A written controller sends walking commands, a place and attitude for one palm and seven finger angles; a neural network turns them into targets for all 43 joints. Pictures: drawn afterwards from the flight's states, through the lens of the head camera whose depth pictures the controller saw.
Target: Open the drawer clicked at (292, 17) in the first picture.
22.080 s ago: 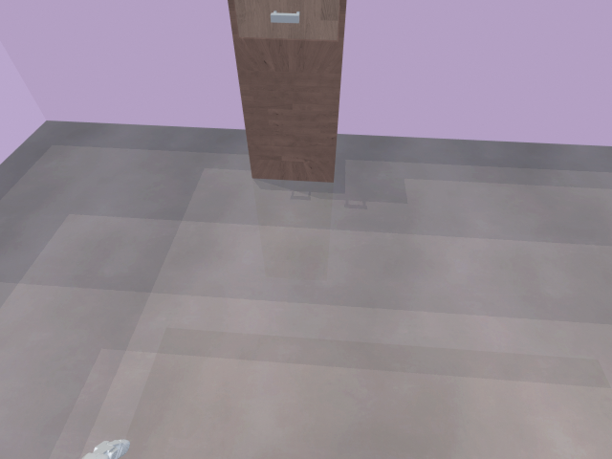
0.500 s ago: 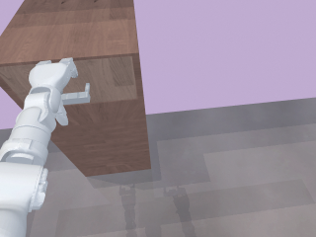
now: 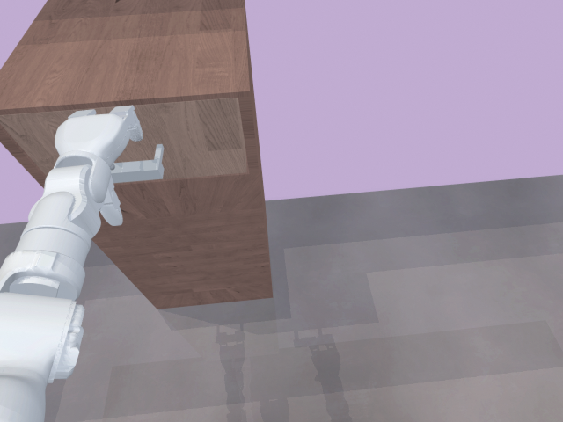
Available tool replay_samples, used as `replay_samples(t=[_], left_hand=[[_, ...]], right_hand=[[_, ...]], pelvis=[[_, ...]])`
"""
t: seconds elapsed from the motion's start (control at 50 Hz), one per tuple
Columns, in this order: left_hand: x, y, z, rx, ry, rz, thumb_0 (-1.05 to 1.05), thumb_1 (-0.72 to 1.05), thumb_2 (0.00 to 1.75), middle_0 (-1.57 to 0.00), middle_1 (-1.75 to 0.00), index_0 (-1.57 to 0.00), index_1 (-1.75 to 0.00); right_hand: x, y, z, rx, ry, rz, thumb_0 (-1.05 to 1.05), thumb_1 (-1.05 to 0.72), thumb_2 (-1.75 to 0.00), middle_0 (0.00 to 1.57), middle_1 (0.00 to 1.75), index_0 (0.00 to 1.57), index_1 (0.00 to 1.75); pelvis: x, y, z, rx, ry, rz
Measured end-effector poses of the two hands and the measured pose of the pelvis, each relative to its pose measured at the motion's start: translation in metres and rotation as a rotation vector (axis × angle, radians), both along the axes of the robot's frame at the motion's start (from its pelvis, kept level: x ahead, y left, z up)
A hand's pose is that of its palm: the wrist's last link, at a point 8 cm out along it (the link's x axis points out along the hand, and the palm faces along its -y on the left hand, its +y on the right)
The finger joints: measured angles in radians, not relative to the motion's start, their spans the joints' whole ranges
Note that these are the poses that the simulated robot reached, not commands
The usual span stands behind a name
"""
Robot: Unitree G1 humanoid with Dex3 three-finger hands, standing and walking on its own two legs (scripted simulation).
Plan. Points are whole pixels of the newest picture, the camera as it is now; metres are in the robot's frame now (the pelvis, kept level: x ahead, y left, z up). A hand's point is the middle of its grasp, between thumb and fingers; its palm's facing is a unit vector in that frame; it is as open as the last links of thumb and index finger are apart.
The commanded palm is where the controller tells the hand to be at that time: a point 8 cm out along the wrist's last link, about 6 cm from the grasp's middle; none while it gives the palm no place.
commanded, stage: re-aim the fingers above the handle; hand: left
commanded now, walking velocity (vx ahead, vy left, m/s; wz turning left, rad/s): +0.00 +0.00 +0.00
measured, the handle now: (133, 161) +0.53 +0.25 +0.04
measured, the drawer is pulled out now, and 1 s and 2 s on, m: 0.00 0.00 0.00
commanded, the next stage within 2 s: lower the fingers behind the handle in 1.68 s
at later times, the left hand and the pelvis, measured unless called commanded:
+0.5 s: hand (116, 174) +0.46 +0.24 +0.09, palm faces -0.12 -0.01 -0.99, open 13.9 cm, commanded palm +0.46 +0.25 +0.15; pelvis -0.01 +0.01 +0.00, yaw +1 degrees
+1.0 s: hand (124, 171) +0.46 +0.23 +0.09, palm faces -0.09 -0.04 -1.00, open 13.8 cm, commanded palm +0.45 +0.25 +0.15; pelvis -0.01 +0.01 +0.00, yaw +0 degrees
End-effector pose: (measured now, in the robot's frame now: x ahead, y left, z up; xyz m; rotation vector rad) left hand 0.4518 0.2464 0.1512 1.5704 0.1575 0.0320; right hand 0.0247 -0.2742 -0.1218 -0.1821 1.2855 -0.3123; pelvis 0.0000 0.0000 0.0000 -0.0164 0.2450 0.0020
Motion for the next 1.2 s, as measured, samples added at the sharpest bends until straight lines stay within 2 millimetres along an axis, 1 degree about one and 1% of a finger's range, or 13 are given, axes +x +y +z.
replay_samples(t=[0.14,0.26,0.32,0.38,0.5,0.6,0.72,0.84,0.94,1.0,1.06,1.12,1.2], left_hand=[[-0.002,-0.023,-0.007,-0.052,-0.041,-0.109,0.00,-0.49,0.30,-0.32,-1.20,-0.31,-1.20],[-0.003,0.006,-0.001,0.012,-0.106,0.009,0.00,-0.49,0.30,-0.32,-1.20,-0.32,-1.21],[-0.006,0.025,0.002,0.040,-0.080,0.083,0.00,-0.49,0.30,-0.32,-1.20,-0.31,-1.20],[-0.011,0.030,0.002,0.044,-0.022,0.099,0.00,-0.49,0.30,-0.32,-1.20,-0.31,-1.20],[-0.007,-0.004,-0.007,-0.016,0.039,-0.069,-0.01,-0.49,0.30,-0.32,-1.20,-0.31,-1.20],[0.007,-0.023,-0.009,-0.070,-0.051,-0.151,0.00,-0.49,0.30,-0.32,-1.20,-0.32,-1.21],[0.015,0.011,-0.001,0.013,-0.137,0.007,0.00,-0.49,0.30,-0.32,-1.20,-0.32,-1.21],[0.000,0.042,-0.005,0.045,0.009,0.135,0.00,-0.49,0.30,-0.32,-1.20,-0.32,-1.21],[-0.007,0.011,-0.007,-0.010,0.054,-0.047,-0.01,-0.49,0.30,-0.32,-1.20,-0.32,-1.21],[-0.005,-0.013,-0.005,-0.049,0.008,-0.161,-0.01,-0.49,0.30,-0.32,-1.20,-0.32,-1.21],[0.001,-0.022,-0.002,-0.070,-0.073,-0.180,0.00,-0.49,0.30,-0.32,-1.20,-0.32,-1.21],[0.007,-0.012,0.001,-0.036,-0.131,-0.096,0.00,-0.49,0.30,-0.32,-1.20,-0.32,-1.21],[0.006,0.019,0.000,0.040,-0.106,0.072,0.00,-0.49,0.30,-0.32,-1.20,-0.31,-1.21]], right_hand=[[-0.001,0.004,0.001,-0.005,-0.027,-0.013,0.01,-0.90,-0.90,0.20,0.30,0.20,0.30],[-0.002,0.010,-0.002,0.010,-0.042,-0.009,0.01,-0.90,-0.90,0.20,0.30,0.20,0.30],[-0.005,0.012,-0.004,0.019,-0.032,-0.003,0.00,-0.90,-0.90,0.20,0.30,0.20,0.30],[-0.007,0.013,-0.002,0.017,-0.019,0.004,0.01,-0.90,-0.90,0.20,0.30,0.20,0.30],[-0.009,0.009,0.004,-0.029,-0.013,0.016,0.01,-0.90,-0.90,0.20,0.30,0.20,0.30],[-0.011,0.006,0.008,-0.056,-0.035,-0.001,0.01,-0.90,-0.90,0.20,0.30,0.20,0.30],[-0.022,0.013,-0.001,-0.020,-0.006,-0.020,0.00,-0.90,-0.90,0.20,0.30,0.20,0.30],[-0.029,0.023,-0.005,0.026,0.040,-0.025,0.01,-0.90,-0.90,0.20,0.30,0.20,0.30],[-0.019,0.021,0.001,-0.004,0.034,-0.001,0.01,-0.90,-0.90,0.20,0.30,0.20,0.30],[-0.009,0.017,0.004,-0.025,0.002,0.009,0.01,-0.90,-0.90,0.20,0.30,0.20,0.30],[-0.001,0.013,0.004,-0.032,-0.036,0.013,0.01,-0.90,-0.90,0.20,0.30,0.20,0.30],[0.004,0.012,0.002,-0.023,-0.060,0.015,0.00,-0.90,-0.90,0.20,0.30,0.20,0.30],[0.002,0.014,-0.004,0.005,-0.054,0.012,0.00,-0.90,-0.90,0.20,0.30,0.20,0.30]], pelvis=[[-0.004,0.003,-0.001,0.003,-0.011,-0.011],[-0.011,0.003,-0.003,0.003,0.006,-0.019],[-0.012,0.004,-0.002,0.002,0.008,-0.015],[-0.011,0.005,-0.001,-0.001,0.001,-0.003],[-0.012,0.008,-0.001,-0.005,-0.014,0.014],[-0.015,0.010,-0.004,-0.004,0.008,-0.004],[-0.016,0.012,-0.007,-0.003,0.040,-0.030],[-0.008,0.013,-0.002,-0.005,0.029,-0.019],[-0.005,0.013,0.000,-0.009,-0.003,0.006],[-0.007,0.013,-0.001,-0.009,-0.010,0.009],[-0.011,0.012,-0.004,-0.008,-0.001,0.001],[-0.014,0.011,-0.006,-0.004,0.015,-0.011],[-0.016,0.008,-0.005,0.000,0.030,-0.023]])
